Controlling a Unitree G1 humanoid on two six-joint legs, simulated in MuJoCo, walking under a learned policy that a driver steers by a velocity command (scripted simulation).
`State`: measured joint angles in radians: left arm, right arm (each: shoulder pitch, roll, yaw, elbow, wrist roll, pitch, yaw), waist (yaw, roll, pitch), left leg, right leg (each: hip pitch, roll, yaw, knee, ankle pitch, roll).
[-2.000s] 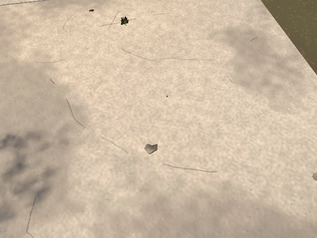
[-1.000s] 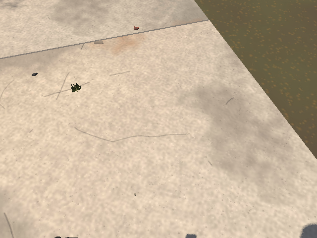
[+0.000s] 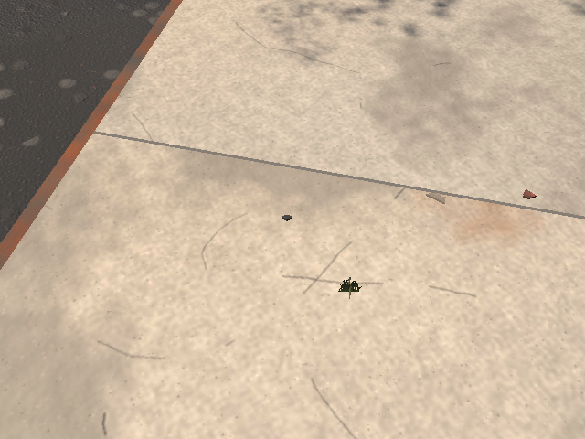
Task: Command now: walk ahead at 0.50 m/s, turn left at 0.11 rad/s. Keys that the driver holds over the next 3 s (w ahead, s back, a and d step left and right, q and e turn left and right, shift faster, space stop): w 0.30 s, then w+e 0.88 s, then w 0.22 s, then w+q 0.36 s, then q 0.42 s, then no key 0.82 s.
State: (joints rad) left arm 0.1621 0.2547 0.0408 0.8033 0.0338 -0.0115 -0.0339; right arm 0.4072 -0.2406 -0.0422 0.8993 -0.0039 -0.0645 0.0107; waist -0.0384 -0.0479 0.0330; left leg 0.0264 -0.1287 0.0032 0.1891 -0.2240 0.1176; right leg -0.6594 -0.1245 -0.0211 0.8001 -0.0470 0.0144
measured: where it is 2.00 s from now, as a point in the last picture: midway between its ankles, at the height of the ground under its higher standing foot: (390, 251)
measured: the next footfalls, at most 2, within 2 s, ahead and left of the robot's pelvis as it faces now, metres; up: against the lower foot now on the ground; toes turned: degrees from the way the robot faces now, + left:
right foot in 0.18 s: +0.28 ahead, -0.12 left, +0.00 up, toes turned -3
left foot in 0.70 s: +0.57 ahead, +0.06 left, +0.00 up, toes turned -9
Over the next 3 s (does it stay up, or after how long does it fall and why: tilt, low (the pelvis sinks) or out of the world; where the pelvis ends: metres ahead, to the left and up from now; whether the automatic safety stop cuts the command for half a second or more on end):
stays up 1.07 -0.32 0.00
